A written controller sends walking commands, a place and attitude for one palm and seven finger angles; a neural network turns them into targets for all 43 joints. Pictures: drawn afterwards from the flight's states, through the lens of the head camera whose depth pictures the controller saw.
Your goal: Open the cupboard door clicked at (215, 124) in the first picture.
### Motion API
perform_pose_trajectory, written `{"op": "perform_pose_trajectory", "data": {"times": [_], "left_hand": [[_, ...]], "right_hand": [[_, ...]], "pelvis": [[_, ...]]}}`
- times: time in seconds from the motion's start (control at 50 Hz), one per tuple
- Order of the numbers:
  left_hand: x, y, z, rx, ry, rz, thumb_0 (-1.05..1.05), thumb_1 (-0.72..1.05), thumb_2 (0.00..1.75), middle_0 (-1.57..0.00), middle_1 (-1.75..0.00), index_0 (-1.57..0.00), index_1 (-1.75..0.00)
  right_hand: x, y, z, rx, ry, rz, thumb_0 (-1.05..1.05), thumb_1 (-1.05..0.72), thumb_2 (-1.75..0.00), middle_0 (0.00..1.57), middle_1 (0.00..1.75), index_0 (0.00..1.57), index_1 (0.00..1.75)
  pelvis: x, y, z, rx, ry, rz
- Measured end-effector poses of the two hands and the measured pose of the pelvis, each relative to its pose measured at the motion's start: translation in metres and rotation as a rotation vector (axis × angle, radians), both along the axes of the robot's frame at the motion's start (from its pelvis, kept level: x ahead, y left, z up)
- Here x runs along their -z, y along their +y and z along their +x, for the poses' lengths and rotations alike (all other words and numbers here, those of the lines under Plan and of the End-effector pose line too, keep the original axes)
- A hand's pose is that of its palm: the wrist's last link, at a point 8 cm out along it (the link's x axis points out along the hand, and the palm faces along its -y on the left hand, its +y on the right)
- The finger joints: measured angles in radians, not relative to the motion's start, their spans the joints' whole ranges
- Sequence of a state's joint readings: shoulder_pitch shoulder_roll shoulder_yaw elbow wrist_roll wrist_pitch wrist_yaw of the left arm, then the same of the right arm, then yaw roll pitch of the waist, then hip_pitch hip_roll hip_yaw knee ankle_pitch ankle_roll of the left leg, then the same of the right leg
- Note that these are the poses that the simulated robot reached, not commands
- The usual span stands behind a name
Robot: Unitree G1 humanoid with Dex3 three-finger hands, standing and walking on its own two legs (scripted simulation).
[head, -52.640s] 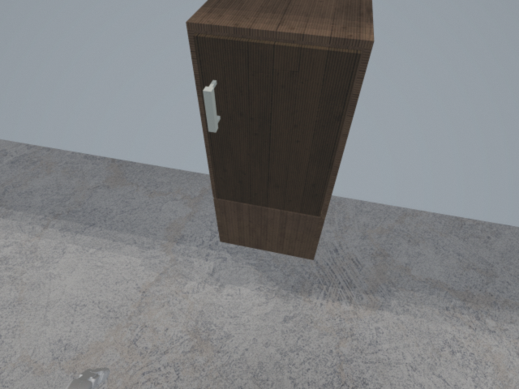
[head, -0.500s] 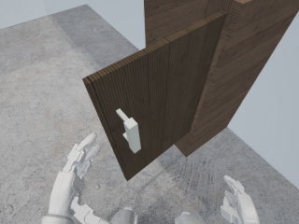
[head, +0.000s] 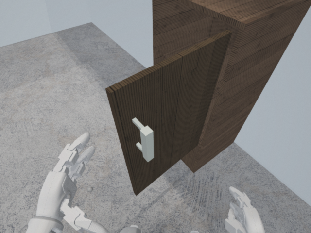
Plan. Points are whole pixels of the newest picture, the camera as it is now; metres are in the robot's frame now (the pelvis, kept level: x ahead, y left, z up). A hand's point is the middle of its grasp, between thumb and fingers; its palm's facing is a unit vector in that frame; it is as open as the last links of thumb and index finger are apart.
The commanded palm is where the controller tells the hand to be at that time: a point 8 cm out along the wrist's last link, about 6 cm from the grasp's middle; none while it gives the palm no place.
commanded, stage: draw the hand back to the body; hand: left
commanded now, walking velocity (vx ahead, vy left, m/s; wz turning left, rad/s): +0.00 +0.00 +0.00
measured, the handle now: (142, 140) +0.34 +0.06 +0.06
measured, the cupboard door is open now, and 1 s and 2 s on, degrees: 94 94 94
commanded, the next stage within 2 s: step back with the hand held close in 1.26 s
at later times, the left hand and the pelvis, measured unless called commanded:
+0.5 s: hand (44, 167) +0.21 +0.22 +0.15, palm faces +0.26 -0.88 -0.39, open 13.6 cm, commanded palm +0.17 +0.27 +0.19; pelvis +0.03 +0.01 +0.05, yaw -1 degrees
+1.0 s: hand (4, 129) +0.24 +0.26 +0.23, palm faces +0.45 -0.79 -0.42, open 8.0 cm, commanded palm +0.19 +0.30 +0.24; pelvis +0.04 +0.00 +0.07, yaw -2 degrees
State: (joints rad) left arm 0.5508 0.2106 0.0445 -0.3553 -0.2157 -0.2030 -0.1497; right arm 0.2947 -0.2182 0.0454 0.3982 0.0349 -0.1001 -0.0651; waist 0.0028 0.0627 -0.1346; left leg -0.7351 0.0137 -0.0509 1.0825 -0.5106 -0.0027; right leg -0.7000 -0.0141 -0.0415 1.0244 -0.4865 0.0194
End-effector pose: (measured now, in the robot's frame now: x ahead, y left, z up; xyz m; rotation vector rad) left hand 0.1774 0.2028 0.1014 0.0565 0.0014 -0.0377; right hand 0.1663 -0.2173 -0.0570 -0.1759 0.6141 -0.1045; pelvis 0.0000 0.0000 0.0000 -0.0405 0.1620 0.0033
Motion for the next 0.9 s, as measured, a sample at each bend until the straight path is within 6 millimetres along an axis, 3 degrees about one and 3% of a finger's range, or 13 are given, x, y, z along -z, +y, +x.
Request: {"op": "perform_pose_trajectory", "data": {"times": [0.2,0.3,0.56,0.9], "left_hand": [[-0.026,0.024,0.001,-0.008,-0.016,0.027,-0.01,-0.47,0.31,-0.15,-0.30,-0.16,-0.30],[-0.046,0.037,0.000,-0.154,0.014,0.205,-0.01,-0.37,0.35,-0.16,-0.30,-0.16,-0.30],[-0.085,0.070,0.006,-0.358,0.018,0.361,0.00,0.05,0.53,-0.17,-0.30,-0.18,-0.30],[-0.144,0.094,0.019,-0.462,-0.147,0.437,0.01,0.63,0.78,-0.20,-0.30,-0.21,-0.30]], "right_hand": [[-0.021,0.001,0.012,-0.006,-0.036,-0.027,0.02,-0.91,-0.90,0.20,0.30,0.20,0.30],[-0.030,0.006,0.021,-0.001,-0.034,-0.036,0.02,-0.91,-0.90,0.20,0.30,0.20,0.30],[-0.041,0.016,0.035,-0.022,0.008,-0.031,0.02,-0.91,-0.90,0.20,0.30,0.20,0.30],[-0.054,0.001,0.048,-0.023,0.025,-0.041,0.02,-0.91,-0.90,0.20,0.30,0.20,0.30]], "pelvis": [[-0.014,0.005,0.012,0.000,-0.036,-0.004],[-0.026,0.008,0.019,0.008,-0.062,0.001],[-0.052,0.011,0.034,0.014,-0.137,0.015],[-0.070,0.003,0.042,0.030,-0.203,0.024]]}}
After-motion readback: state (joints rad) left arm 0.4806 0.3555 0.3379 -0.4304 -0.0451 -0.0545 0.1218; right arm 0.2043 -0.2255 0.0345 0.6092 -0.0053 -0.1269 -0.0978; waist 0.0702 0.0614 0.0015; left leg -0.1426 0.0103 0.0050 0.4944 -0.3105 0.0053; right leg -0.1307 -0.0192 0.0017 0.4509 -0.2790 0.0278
